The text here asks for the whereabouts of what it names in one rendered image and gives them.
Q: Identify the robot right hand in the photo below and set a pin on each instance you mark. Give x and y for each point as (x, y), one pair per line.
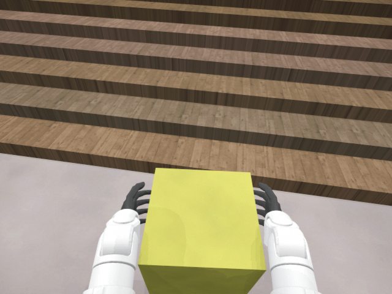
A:
(270, 203)

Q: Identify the right robot forearm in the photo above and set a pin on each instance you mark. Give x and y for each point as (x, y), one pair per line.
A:
(289, 257)

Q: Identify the robot left hand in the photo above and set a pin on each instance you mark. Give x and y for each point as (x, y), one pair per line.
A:
(131, 201)

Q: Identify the carton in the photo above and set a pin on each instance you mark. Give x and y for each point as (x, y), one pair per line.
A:
(202, 234)

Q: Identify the left robot forearm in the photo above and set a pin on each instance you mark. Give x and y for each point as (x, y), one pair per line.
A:
(116, 255)

